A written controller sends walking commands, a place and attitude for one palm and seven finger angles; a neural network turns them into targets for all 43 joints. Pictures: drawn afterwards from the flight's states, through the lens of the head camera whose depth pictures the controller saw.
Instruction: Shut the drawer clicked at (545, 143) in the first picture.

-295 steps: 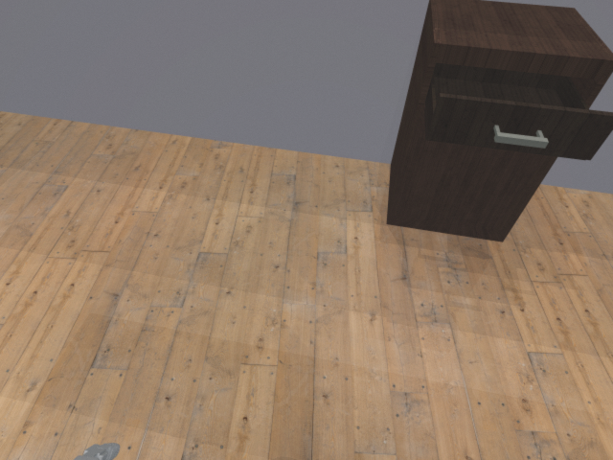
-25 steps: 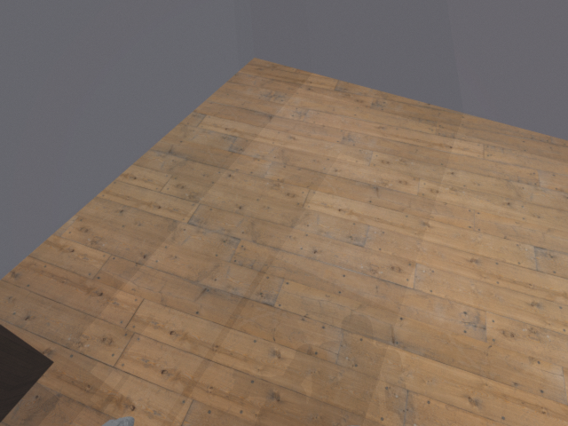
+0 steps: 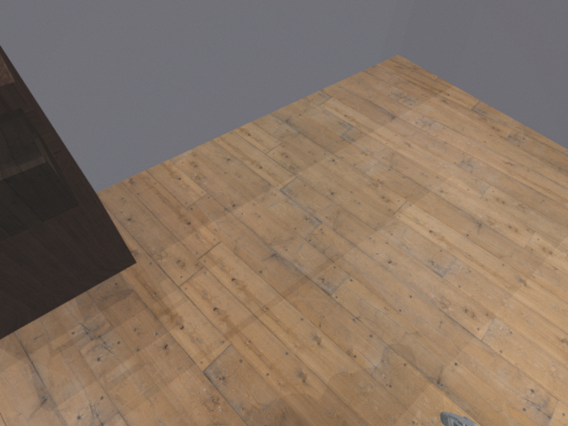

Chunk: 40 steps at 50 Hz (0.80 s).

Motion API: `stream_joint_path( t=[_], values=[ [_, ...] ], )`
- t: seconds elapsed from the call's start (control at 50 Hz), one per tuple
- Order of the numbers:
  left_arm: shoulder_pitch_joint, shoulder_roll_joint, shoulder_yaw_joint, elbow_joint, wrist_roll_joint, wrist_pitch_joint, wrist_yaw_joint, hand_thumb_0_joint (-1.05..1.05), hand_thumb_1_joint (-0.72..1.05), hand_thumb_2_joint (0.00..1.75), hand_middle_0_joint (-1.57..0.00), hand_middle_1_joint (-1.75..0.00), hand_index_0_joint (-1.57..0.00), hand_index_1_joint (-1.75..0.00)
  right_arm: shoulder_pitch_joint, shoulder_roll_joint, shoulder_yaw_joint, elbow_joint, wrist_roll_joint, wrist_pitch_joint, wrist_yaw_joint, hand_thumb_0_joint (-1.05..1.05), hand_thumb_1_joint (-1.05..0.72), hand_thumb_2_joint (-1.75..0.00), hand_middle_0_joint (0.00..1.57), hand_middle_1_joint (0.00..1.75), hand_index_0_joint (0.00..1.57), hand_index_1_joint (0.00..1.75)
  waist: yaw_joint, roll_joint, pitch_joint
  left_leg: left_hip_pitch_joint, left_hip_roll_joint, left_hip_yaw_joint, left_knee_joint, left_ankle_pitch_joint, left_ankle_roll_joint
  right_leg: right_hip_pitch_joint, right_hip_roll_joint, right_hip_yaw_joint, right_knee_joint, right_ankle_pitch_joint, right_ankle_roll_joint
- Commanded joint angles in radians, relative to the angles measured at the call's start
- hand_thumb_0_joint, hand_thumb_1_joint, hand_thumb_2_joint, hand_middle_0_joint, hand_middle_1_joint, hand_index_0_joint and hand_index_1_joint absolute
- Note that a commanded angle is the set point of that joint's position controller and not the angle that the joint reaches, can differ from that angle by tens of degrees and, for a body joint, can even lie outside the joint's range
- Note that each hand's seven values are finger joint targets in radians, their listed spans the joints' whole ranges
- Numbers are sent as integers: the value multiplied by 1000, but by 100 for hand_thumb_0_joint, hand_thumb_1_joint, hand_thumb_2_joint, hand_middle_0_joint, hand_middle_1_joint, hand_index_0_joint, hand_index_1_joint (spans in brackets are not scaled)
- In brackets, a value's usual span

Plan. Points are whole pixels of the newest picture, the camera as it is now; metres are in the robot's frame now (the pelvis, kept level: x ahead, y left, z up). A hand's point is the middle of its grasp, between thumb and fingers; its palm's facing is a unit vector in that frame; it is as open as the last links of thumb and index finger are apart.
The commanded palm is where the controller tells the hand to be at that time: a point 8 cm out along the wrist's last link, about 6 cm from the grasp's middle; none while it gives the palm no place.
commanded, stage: turn to face it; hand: left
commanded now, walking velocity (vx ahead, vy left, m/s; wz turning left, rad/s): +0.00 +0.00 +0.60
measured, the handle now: out of the picture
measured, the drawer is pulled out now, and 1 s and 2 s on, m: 0.20 0.20 0.20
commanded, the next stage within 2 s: take the last steps up to it in 1.24 s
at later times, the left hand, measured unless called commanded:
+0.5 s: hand out of the picture +0.06 +0.20 -0.13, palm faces +0.28 -0.91 -0.29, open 7.4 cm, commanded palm none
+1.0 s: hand out of the picture -0.11 +0.24 -0.17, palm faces +0.56 -0.79 -0.25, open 7.4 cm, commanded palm none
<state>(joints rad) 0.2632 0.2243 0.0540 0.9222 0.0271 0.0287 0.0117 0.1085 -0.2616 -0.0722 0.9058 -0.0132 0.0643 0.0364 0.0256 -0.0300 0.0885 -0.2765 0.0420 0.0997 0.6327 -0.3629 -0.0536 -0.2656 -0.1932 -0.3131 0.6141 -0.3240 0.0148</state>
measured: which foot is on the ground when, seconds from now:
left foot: up 0.00-0.00, down 0.02-0.40, up 0.42-0.78, down 0.80-1.00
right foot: down 0.00-0.02, up 0.04-0.38, down 0.40-0.80, up 0.82-1.00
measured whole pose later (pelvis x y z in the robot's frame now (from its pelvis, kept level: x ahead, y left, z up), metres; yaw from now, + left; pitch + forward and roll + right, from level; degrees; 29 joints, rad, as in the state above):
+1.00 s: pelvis -0.04 +0.02 +0.01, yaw +32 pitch -1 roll -1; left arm 0.22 0.27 0.08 0.95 0.01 0.07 0.01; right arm 0.16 -0.21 -0.04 0.92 -0.02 0.02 0.01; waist 0.01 -0.03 0.08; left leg -0.24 -0.01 0.04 0.52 -0.26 0.05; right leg -0.47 -0.10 -0.06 1.08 -0.43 0.08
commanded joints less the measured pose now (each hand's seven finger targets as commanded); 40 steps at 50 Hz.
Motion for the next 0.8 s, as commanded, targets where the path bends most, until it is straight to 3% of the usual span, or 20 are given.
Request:
stream_joint_path(
  t=[0.0,0.02,0.04,0.08,0.12,0.22,0.28,0.32,0.34,0.36,0.38,0.4,0.44,0.48,0.52,0.66,0.7,0.74,0.76,0.78],
  values=[
    [-44,101,33,-133,-16,-11,-3,0,90,90,-20,-30,-20,-30,164,-281,-65,-59,-4,-47,-21,0,-90,-90,20,30,20,30,-105,357,-208,377,396,-464,-267,790,240,-365,31,122,377,-341,89],
    [-130,124,32,-146,-4,2,7,0,90,90,-20,-30,-20,-30,220,-260,-62,-20,-4,-46,-30,0,-90,-90,20,30,20,30,-136,267,-200,302,387,-435,-254,741,279,-355,41,234,487,-329,77],
    [-145,105,39,-138,-11,2,7,0,90,90,-20,-30,-20,-30,176,-242,-59,-28,-7,-47,-42,0,-90,-90,20,30,20,30,-111,292,-166,256,333,-407,-250,692,270,-380,47,268,530,-268,78],
    [-109,118,43,-107,-14,-2,-4,0,90,90,-20,-30,-20,-30,55,-183,-40,-59,-8,-51,-45,0,-90,-90,20,30,20,30,-55,225,-121,166,236,-306,-252,638,216,-332,54,285,532,-140,82],
    [-77,113,41,-92,-15,-1,-6,0,90,90,-20,-30,-20,-30,34,-175,-35,-68,-8,-56,-44,0,-90,-90,20,30,20,30,-39,190,-131,174,196,-271,-249,670,204,-295,74,280,485,-107,91],
    [-105,99,36,-117,-19,2,1,0,90,90,-20,-30,-20,-30,51,-183,-45,-63,-12,-44,-38,0,-90,-90,20,30,20,30,-52,177,-113,117,184,-339,-262,525,218,-199,118,279,299,-117,87],
    [-92,96,33,-127,-22,-7,4,0,90,90,-20,-30,-20,-30,43,-182,-49,-67,-13,-39,-36,0,-90,-90,20,30,20,30,-47,211,-119,76,168,-394,-231,549,213,-101,152,270,146,-106,76],
    [-37,100,34,-121,-25,-16,7,0,90,90,-20,-30,-20,-30,22,-179,-53,-78,-10,-36,-35,0,-90,-90,20,30,20,30,-15,199,-145,40,144,-409,-175,556,192,9,171,261,-12,-9,69],
    [13,116,39,-109,-24,-25,10,0,90,90,-20,-30,-20,-30,8,-169,-53,-85,-4,-35,-34,0,-90,-90,20,30,20,30,13,175,-157,-30,110,-389,-116,470,155,120,152,263,-153,101,66],
    [49,179,51,-105,-11,-39,17,0,90,90,-20,-30,-20,-30,30,-111,-48,-93,5,-37,-28,0,-90,-90,20,30,20,30,25,-4,-180,-163,21,-314,31,255,87,265,3,399,-289,154,28],
    [47,279,67,-115,3,-44,24,0,90,90,-20,-30,-20,-30,52,-46,-34,-122,5,-37,-23,0,-90,-90,20,30,20,30,23,-293,-167,-349,-128,-142,282,-216,5,322,-280,669,-331,333,-92],
    [38,263,63,-121,-9,-39,25,0,90,90,-20,-30,-20,-30,51,-110,-50,-113,-5,-26,-26,0,-90,-90,20,30,20,30,25,-229,-173,-301,-67,-196,457,-235,19,189,-313,629,-334,278,-154],
    [-88,199,45,-148,-9,-32,24,0,90,90,-20,-30,-20,-30,41,-96,-52,-81,-10,-7,-14,0,-90,-90,20,30,20,30,-24,-171,-52,-305,-28,-178,626,-110,13,25,-212,515,-360,75,-134],
    [-145,152,30,-159,-4,-34,25,0,90,90,-20,-30,-20,-30,79,-78,-46,-54,-11,-4,-1,0,-90,-90,20,30,20,30,-58,-143,-41,-290,-8,-136,632,-22,-6,18,-144,361,-325,146,-106],
    [-108,153,27,-147,-3,-36,26,0,90,90,-20,-30,-20,-30,67,-69,-38,-52,-11,-1,2,0,-90,-90,20,30,20,30,-38,-155,-53,-277,-7,-101,562,-19,-19,58,-135,302,-313,204,-106],
    [-5,217,45,-93,3,-26,21,0,90,90,-20,-30,-20,-30,-19,-45,-14,-76,0,-13,1,0,-90,-90,20,30,20,30,22,-179,-103,-181,-9,-4,211,-94,-16,172,-188,235,-232,416,-135],
    [-10,224,54,-84,5,-22,20,0,90,90,-20,-30,-20,-30,19,-42,-11,-73,3,-25,-4,0,-90,-90,20,30,20,30,7,-184,-139,-108,-15,14,80,-76,-3,187,-197,207,-163,475,-121],
    [-13,213,56,-79,-8,-14,14,0,90,90,-20,-30,-20,-30,91,-72,-17,-55,-1,-37,-6,0,-90,-90,20,30,20,30,-34,-125,-169,68,-21,20,-151,124,15,107,-159,146,-29,425,-47],
    [-6,177,52,-92,-16,-8,9,0,90,90,-20,-30,-20,-30,147,-149,-35,-44,-5,-49,-9,0,-90,-90,20,30,20,30,-67,69,-208,241,94,-136,-238,306,66,-60,-95,114,142,241,13],
    [-47,98,29,-138,-19,-5,2,0,90,90,-20,-30,-20,-30,211,-256,-58,-45,-7,-50,-14,0,-90,-90,20,30,20,30,-103,370,-193,324,348,-462,-272,675,192,-321,40,113,350,-318,85]
  ],
)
